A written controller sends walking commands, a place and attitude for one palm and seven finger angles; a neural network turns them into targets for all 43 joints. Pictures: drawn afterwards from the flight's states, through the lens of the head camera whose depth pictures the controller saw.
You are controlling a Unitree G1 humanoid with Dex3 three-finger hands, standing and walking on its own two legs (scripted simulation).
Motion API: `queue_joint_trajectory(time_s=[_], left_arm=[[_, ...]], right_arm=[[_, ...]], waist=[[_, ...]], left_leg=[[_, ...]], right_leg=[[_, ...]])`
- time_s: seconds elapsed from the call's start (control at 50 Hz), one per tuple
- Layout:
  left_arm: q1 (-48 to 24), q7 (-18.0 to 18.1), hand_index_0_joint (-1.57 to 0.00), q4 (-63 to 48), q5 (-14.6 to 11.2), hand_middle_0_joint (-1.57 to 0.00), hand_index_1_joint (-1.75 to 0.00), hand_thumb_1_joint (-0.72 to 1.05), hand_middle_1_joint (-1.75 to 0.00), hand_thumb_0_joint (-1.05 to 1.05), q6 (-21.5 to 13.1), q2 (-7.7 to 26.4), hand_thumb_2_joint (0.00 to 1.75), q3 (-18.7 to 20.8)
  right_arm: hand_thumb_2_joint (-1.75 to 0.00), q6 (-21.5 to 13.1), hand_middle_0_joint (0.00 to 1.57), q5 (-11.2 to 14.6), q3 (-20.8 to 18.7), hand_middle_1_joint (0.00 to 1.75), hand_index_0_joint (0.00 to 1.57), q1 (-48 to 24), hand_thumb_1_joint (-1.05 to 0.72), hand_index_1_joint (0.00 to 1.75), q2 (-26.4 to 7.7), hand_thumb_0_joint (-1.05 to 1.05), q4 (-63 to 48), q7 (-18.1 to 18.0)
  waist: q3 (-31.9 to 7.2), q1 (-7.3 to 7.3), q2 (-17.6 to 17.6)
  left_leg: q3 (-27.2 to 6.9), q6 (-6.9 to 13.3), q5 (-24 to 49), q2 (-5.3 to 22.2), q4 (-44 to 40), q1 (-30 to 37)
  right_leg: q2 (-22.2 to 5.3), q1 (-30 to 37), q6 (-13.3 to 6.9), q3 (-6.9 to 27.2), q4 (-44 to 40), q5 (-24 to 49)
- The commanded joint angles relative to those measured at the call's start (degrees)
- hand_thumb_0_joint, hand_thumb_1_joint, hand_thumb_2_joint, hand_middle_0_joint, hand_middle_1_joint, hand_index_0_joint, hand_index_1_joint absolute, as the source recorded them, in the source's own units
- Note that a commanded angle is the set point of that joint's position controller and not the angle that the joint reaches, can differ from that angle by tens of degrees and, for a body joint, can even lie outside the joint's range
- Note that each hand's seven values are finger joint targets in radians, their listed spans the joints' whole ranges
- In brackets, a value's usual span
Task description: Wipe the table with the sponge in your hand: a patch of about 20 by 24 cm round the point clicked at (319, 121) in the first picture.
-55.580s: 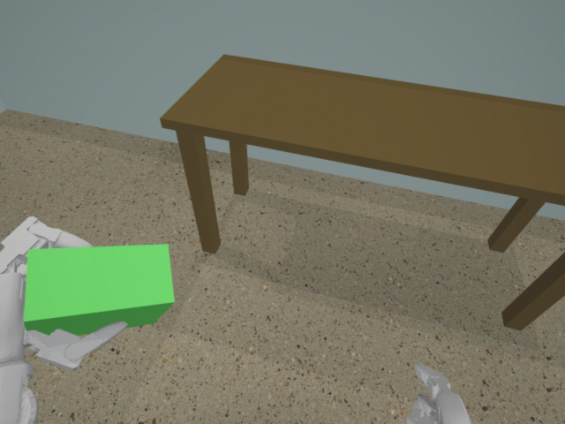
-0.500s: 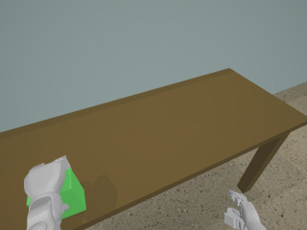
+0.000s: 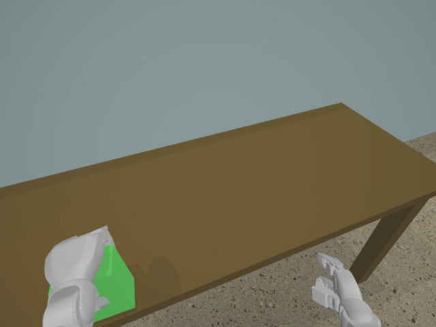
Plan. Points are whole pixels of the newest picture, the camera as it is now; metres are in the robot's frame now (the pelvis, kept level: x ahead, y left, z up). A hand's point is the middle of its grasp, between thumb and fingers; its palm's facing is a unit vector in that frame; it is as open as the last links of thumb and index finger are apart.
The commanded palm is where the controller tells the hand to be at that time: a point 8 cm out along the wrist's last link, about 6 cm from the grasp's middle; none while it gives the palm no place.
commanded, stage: lift the sponge slowly off the table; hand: left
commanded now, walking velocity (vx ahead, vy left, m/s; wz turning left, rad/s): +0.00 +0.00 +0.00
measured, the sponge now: (101, 291) +0.17 +0.27 -0.04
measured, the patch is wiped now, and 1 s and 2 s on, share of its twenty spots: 1.00 1.00 1.00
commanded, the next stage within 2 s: bring the sponge back beside the body in 1.36 s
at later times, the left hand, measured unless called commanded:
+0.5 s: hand (86, 265) +0.18 +0.27 +0.06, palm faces +0.04 -0.16 -0.99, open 10.5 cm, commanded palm +0.15 +0.26 +0.14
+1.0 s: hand (85, 248) +0.19 +0.26 +0.09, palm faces +0.08 -0.14 -0.99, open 10.5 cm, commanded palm +0.15 +0.26 +0.17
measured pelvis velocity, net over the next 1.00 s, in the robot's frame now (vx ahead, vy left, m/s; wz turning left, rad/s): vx -0.01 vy -0.03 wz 0.00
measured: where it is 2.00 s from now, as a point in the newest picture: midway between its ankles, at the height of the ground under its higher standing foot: outside the picture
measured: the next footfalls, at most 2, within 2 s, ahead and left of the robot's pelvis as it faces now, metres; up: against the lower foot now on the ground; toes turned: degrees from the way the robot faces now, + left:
none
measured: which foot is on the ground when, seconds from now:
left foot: down 0.00-1.00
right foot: down 0.00-1.00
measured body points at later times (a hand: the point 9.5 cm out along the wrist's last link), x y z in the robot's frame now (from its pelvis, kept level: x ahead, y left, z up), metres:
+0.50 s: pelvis -0.01 -0.01 +0.00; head -0.06 -0.04 +0.45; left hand +0.17 +0.27 +0.11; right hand +0.25 -0.21 -0.06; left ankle -0.01 +0.08 -0.74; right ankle -0.01 -0.12 -0.74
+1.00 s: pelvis -0.01 -0.03 +0.00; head -0.06 -0.07 +0.45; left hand +0.18 +0.27 +0.15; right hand +0.25 -0.22 -0.06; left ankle -0.01 +0.08 -0.74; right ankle -0.01 -0.12 -0.74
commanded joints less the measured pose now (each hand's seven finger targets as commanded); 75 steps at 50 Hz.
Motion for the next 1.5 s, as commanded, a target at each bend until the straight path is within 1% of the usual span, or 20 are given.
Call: queue_joint_trajectory(time_s=[0.0,0.02,0.1,0.16,0.2,0.22,0.28,0.3,0.42,0.5,0.56,0.6,0.7,0.76,0.8,0.86,1.0,1.22,1.34,1.48], left_arm=[[-13.0,2.2,-1.20,-14.3,3.1,-1.20,-1.60,0.10,-1.60,0.00,-0.9,11.8,1.30,8.3],[-13.4,2.1,-1.20,-15.1,2.8,-1.20,-1.60,0.10,-1.60,0.00,-1.0,9.4,1.30,6.2],[-13.7,1.7,-1.20,-14.9,3.0,-1.20,-1.60,0.10,-1.60,0.00,-0.2,12.5,1.30,9.1],[-9.9,0.8,-1.20,-16.4,1.9,-1.20,-1.60,0.10,-1.60,0.00,0.6,9.2,1.30,6.3],[-9.2,0.4,-1.20,-15.8,1.7,-1.20,-1.60,0.10,-1.60,0.00,1.3,12.9,1.30,9.5],[-9.6,0.0,-1.20,-16.4,1.5,-1.20,-1.60,0.10,-1.60,0.00,1.5,10.1,1.30,7.0],[-11.5,-0.7,-1.20,-17.4,1.7,-1.20,-1.60,0.10,-1.60,0.00,1.9,11.3,1.30,7.5],[-11.6,-0.8,-1.20,-18.3,1.7,-1.20,-1.60,0.10,-1.60,0.00,1.7,14.2,1.30,10.0],[-13.1,-1.5,-1.20,-18.8,1.1,-1.20,-1.60,0.10,-1.60,0.00,0.7,13.1,1.30,8.9],[-18.2,-2.1,-1.20,-18.2,1.6,-1.20,-1.60,0.10,-1.60,0.00,0.8,16.1,1.30,10.7],[-17.5,-2.5,-1.20,-16.8,1.2,-1.20,-1.60,0.10,-1.60,0.00,0.7,13.4,1.30,8.8],[-19.1,-3.0,-1.20,-16.7,1.1,-1.20,-1.60,0.10,-1.60,0.00,1.1,15.9,1.30,10.5],[-19.8,-3.6,-1.20,-16.6,1.2,-1.20,-1.60,0.10,-1.60,0.00,1.8,18.0,1.30,12.5],[-18.7,-4.2,-1.20,-16.5,0.6,-1.20,-1.60,0.10,-1.60,0.00,2.0,15.6,1.30,10.7],[-18.6,-4.5,-1.20,-17.8,0.5,-1.20,-1.60,0.10,-1.60,0.00,2.3,19.0,1.30,13.5],[-16.9,-5.1,-1.20,-17.8,-0.1,-1.20,-1.60,0.10,-1.60,0.00,2.8,16.7,1.30,11.8],[-18.5,-6.1,-1.20,-22.0,-0.3,-1.20,-1.60,0.10,-1.60,0.00,2.9,20.6,1.30,14.5],[-21.9,-7.2,-1.20,-24.3,-1.1,-1.20,-1.60,0.10,-1.60,0.00,3.4,19.4,1.30,12.9],[-20.6,-8.0,-1.20,-21.7,-1.5,-1.20,-1.60,0.10,-1.60,0.00,4.6,18.7,1.30,12.7],[-23.1,-7.8,-1.20,-22.4,-1.1,-1.20,-1.60,0.10,-1.60,0.00,4.7,18.6,1.30,12.0]], right_arm=[[-0.90,-3.3,0.20,-0.3,-1.7,0.30,0.20,-13.9,-0.90,0.30,-6.8,0.00,-10.2,-0.2],[-0.90,-3.3,0.20,-0.2,-1.7,0.30,0.20,-13.8,-0.90,0.30,-6.2,0.00,-10.7,-0.2],[-0.90,-3.1,0.20,-0.4,-1.4,0.30,0.20,-14.6,-0.90,0.30,-6.8,0.00,-10.1,0.0],[-0.90,-3.3,0.20,-0.1,-1.5,0.30,0.20,-14.8,-0.90,0.30,-6.2,0.00,-10.8,0.6],[-0.90,-2.9,0.20,-0.1,-1.2,0.30,0.20,-15.1,-0.90,0.30,-6.9,0.00,-10.4,0.7],[-0.90,-2.7,0.20,0.1,-1.2,0.30,0.20,-15.2,-0.90,0.30,-6.3,0.00,-10.9,0.7],[-0.90,-2.8,0.20,0.1,-1.1,0.30,0.20,-15.9,-0.90,0.30,-6.6,0.00,-10.9,0.6],[-0.90,-2.7,0.20,-0.1,-1.3,0.30,0.20,-15.7,-0.90,0.30,-7.0,0.00,-10.9,0.6],[-0.90,-2.9,0.20,0.1,-1.2,0.30,0.20,-15.7,-0.90,0.30,-6.7,0.00,-11.0,-0.1],[-0.90,-3.2,0.20,0.0,-1.1,0.30,0.20,-16.3,-0.90,0.30,-7.3,0.00,-10.5,-0.9],[-0.90,-3.8,0.20,0.1,-1.1,0.30,0.20,-15.9,-0.90,0.30,-6.8,0.00,-10.4,-1.1],[-0.90,-3.8,0.20,0.0,-0.9,0.30,0.20,-16.1,-0.90,0.30,-7.3,0.00,-10.4,-1.3],[-0.90,-3.8,0.20,0.0,-0.7,0.30,0.20,-16.6,-0.90,0.30,-7.5,0.00,-10.5,-1.3],[-0.90,-4.1,0.20,0.1,-0.7,0.30,0.20,-16.4,-0.90,0.30,-7.1,0.00,-10.5,-1.2],[-0.90,-4.1,0.20,0.0,-0.6,0.30,0.20,-16.7,-0.90,0.30,-7.5,0.00,-10.7,-1.2],[-0.90,-4.0,0.20,0.2,-0.6,0.30,0.20,-16.5,-0.90,0.30,-7.2,0.00,-10.8,-1.0],[-0.90,-4.2,0.20,0.1,-0.4,0.30,0.20,-17.2,-0.90,0.30,-7.4,0.00,-11.5,-1.3],[-0.90,-4.3,0.20,0.5,-0.1,0.30,0.20,-17.4,-0.90,0.30,-6.9,0.00,-11.9,-1.8],[-0.90,-3.8,0.20,0.4,0.3,0.30,0.20,-17.2,-0.90,0.30,-7.1,0.00,-11.4,-1.5],[-0.90,-3.4,0.20,0.4,0.4,0.30,0.20,-17.5,-0.90,0.30,-7.1,0.00,-11.8,-1.6]], waist=[[-6.5,-0.47,1.1],[-6.2,-0.89,0.9],[-6.8,-0.22,0.9],[-6.7,-0.37,-0.6],[-6.1,-0.10,0.1],[-5.3,-0.64,-0.2],[-5.3,-0.41,0.0],[-5.8,-0.09,0.5],[-3.6,-0.87,-0.1],[-3.2,-0.62,0.9],[-3.6,-0.82,0.0],[-3.8,-0.69,0.0],[-4.9,-0.14,0.1],[-5.2,-0.50,-0.6],[-5.8,0.08,-0.9],[-4.5,-0.40,-1.3],[-6.3,0.15,-0.2],[-5.0,-0.53,0.9],[-5.1,-0.59,-1.8],[-5.3,-0.51,0.2]], left_leg=[[-3.0,-0.4,15.6,3.1,-5.6,2.4],[-2.4,-0.3,15.3,3.0,-5.7,1.9],[-2.7,-0.6,16.6,2.9,-6.1,2.8],[-2.3,-0.5,19.2,2.9,-5.7,3.1],[-2.5,-0.6,18.2,2.9,-6.2,3.0],[-2.0,-0.5,17.0,2.8,-6.4,2.2],[-2.1,-0.4,17.1,2.6,-6.5,3.0],[-2.4,-0.3,16.8,2.7,-6.7,3.2],[-2.0,-0.1,14.0,2.4,-6.9,3.3],[-2.4,-0.1,11.5,2.2,-7.8,3.8],[-1.9,-0.1,12.2,2.0,-7.7,3.6],[-2.1,-0.2,10.8,1.9,-8.1,3.7],[-1.9,-0.3,11.4,1.6,-8.0,3.3],[-1.4,-0.3,12.9,1.5,-7.4,3.2],[-1.9,-0.2,13.3,1.5,-7.2,3.5],[-1.3,-0.3,13.6,1.5,-6.9,2.9],[-1.6,-0.1,15.0,1.2,-6.1,4.0],[-1.7,-0.1,13.1,1.6,-6.6,3.8],[-1.6,-0.4,13.4,1.9,-7.0,3.0],[-1.5,-0.4,12.4,2.0,-7.4,2.9]], right_leg=[[-0.2,2.1,-4.6,1.8,-3.2,10.6],[-0.4,2.1,-4.4,0.8,-3.0,10.3],[-0.3,3.4,-4.7,2.3,-3.8,12.0],[-0.6,4.0,-4.5,0.9,-3.3,15.2],[-0.6,4.5,-4.5,2.2,-3.9,14.6],[-0.8,4.1,-4.3,1.2,-3.8,13.1],[-0.9,4.1,-4.3,1.5,-4.3,13.4],[-0.7,4.9,-4.5,2.5,-4.5,12.8],[-1.0,3.3,-4.1,2.5,-5.9,8.7],[-0.8,2.7,-4.2,3.4,-7.0,5.3],[-0.9,2.9,-4.1,2.3,-6.8,6.1],[-1.0,2.9,-4.0,3.3,-7.4,4.5],[-1.1,3.8,-4.1,3.9,-7.2,5.0],[-1.5,4.1,-3.8,3.0,-6.7,7.5],[-1.3,4.4,-4.0,4.0,-6.7,7.6],[-1.6,3.8,-3.6,3.0,-6.5,8.6],[-1.7,4.8,-3.7,4.4,-6.0,11.5],[-1.6,3.1,-3.7,3.5,-6.4,7.2],[-1.5,3.0,-3.5,2.9,-6.3,8.1],[-1.6,2.8,-3.6,2.4,-6.2,6.7]])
